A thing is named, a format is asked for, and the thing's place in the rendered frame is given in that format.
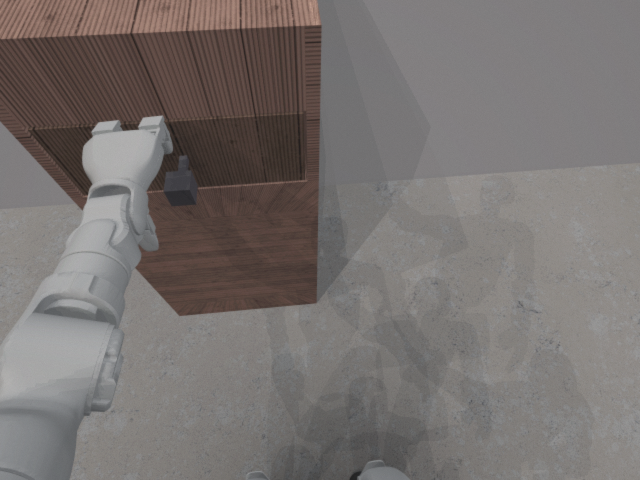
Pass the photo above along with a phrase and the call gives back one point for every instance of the robot left upper arm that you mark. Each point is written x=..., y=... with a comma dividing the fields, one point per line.
x=58, y=370

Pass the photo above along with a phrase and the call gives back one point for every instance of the robot left forearm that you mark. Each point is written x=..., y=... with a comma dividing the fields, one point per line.
x=92, y=274

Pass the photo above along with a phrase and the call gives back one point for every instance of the robot left hand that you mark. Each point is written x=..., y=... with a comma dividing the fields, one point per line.
x=134, y=155

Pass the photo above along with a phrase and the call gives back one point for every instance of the cabinet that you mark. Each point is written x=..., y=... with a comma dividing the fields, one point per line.
x=65, y=62

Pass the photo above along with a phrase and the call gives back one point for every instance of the handle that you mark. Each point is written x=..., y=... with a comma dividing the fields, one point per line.
x=180, y=186

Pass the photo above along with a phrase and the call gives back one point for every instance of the right robot shin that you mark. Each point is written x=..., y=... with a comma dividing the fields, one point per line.
x=373, y=464

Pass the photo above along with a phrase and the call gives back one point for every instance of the drawer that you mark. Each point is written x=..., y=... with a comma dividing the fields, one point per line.
x=222, y=150

